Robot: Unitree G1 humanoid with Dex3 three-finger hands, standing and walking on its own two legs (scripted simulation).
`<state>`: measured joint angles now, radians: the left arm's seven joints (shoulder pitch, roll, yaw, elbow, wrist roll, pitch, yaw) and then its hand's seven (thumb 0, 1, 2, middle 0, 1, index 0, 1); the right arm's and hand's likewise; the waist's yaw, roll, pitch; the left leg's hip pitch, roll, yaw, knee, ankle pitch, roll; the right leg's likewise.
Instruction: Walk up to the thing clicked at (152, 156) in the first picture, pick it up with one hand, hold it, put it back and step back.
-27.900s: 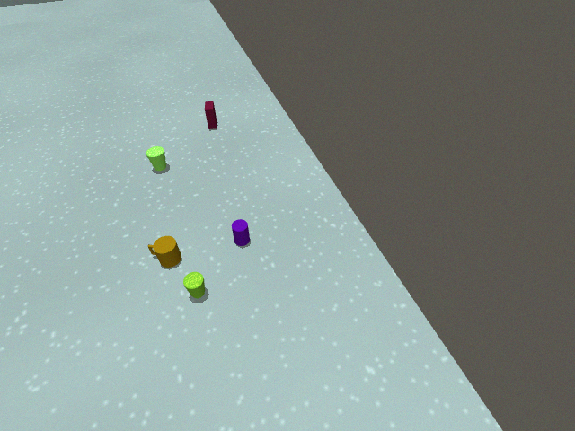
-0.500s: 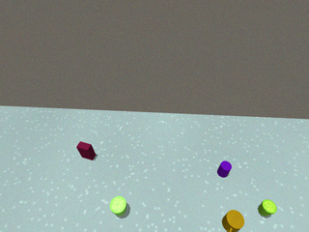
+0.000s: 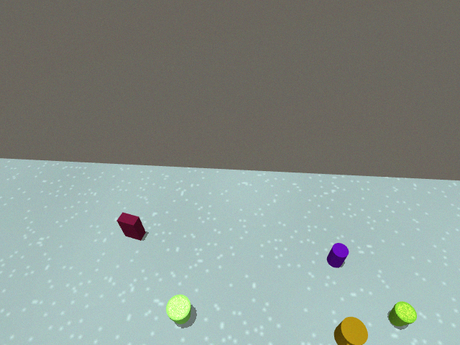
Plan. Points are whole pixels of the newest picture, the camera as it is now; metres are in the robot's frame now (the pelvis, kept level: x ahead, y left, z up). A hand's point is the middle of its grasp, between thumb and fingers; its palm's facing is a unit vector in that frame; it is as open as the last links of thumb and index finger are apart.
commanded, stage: walk up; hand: left
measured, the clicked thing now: (180, 311) +0.42 +0.23 -0.73
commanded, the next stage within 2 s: stand in 0.06 s
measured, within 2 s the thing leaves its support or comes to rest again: neither
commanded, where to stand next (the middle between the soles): +0.04 +0.00 m, yaw +1 degrees
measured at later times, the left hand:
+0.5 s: hand out of the picture +0.07 +0.25 -0.16, palm faces -0.02 -0.94 -0.34, open 7.4 cm
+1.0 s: hand out of the picture +0.07 +0.25 -0.16, palm faces -0.01 -0.94 -0.34, open 7.4 cm
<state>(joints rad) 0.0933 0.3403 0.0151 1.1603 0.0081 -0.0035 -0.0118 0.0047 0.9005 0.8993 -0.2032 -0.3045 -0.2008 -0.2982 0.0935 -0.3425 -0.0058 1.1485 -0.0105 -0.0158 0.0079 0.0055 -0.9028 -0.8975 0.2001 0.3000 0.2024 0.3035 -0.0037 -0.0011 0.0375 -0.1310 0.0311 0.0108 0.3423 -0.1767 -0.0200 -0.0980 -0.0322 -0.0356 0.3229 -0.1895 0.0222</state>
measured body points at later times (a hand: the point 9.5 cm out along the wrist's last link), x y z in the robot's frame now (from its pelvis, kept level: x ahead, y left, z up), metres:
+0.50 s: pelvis +0.00 +0.00 +0.00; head +0.01 -0.01 +0.45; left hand +0.08 +0.30 -0.13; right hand +0.08 -0.30 -0.13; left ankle +0.01 +0.13 -0.75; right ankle -0.01 -0.13 -0.75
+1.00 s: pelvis +0.00 -0.01 +0.00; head +0.01 +0.00 +0.45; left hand +0.07 +0.30 -0.13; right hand +0.08 -0.31 -0.13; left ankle +0.01 +0.13 -0.75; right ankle -0.01 -0.13 -0.75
